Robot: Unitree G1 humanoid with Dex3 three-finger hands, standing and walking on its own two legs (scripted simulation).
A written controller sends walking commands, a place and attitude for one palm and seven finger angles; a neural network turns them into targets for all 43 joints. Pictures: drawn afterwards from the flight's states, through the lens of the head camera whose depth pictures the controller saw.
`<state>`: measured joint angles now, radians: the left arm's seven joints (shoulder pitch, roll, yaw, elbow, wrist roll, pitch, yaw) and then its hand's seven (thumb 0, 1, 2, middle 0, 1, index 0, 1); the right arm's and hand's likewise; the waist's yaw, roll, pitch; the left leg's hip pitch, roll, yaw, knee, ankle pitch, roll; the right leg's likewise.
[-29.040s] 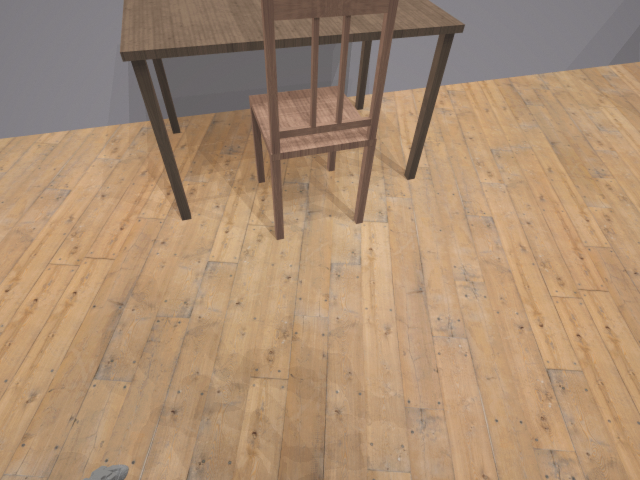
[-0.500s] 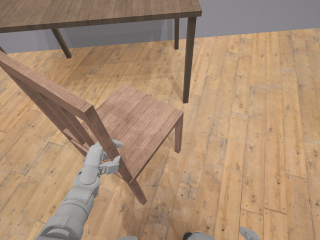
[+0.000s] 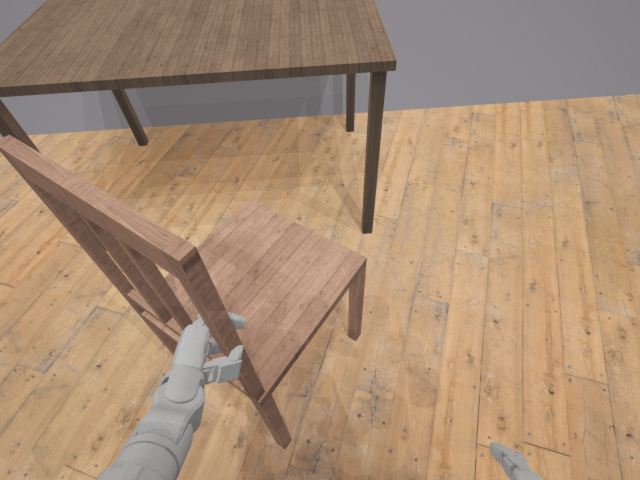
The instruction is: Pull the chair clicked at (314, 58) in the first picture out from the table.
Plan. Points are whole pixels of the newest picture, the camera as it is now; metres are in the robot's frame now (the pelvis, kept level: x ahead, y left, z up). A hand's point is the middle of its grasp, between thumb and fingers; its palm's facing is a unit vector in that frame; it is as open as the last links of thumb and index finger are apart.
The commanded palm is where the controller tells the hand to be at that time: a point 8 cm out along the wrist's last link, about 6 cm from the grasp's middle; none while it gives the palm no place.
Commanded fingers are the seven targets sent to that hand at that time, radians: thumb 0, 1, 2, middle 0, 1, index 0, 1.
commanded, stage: stop walking, hand still on the chair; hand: left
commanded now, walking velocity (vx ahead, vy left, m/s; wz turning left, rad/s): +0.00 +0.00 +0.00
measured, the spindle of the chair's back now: (132, 272) +0.46 +0.34 -0.07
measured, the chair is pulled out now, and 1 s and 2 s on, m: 0.49 0.49 0.49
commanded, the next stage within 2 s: open the thumb and straighten the fingers in 0.34 s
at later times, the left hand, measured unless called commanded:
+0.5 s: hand (229, 360) +0.29 +0.14 -0.07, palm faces -0.09 -0.95 -0.31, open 6.4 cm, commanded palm +0.28 +0.20 -0.04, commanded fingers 0.00 0.42 0.67 -0.50 -1.45 -0.50 -1.45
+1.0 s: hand (220, 345) +0.31 +0.16 -0.05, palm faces -0.10 -0.95 -0.28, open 15.2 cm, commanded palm +0.29 +0.22 -0.02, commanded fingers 0.00 -0.55 0.20 -0.03 -0.07 -0.03 -0.07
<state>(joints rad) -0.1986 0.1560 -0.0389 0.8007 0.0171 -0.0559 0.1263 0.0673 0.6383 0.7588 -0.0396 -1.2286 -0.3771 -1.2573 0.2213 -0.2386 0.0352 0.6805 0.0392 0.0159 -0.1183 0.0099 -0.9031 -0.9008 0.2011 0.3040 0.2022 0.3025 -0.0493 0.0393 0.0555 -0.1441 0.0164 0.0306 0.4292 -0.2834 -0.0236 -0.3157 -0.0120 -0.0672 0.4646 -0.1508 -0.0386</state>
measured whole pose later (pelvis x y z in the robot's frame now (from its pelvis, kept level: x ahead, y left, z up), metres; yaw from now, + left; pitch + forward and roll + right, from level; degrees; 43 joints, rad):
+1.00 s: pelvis +0.02 +0.03 -0.02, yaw +2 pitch +8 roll +0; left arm -0.09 0.16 -0.07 0.44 0.06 0.13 0.03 -0.01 -0.49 0.23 -0.25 -0.74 -0.26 -0.74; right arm 0.25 -0.25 0.03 0.60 0.03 -0.07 -0.02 0.01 -0.90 -0.90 0.20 0.30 0.20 0.30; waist -0.04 0.06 -0.08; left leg -0.39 -0.02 0.02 0.68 -0.42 0.02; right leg -0.54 -0.06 -0.07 0.67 -0.26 0.00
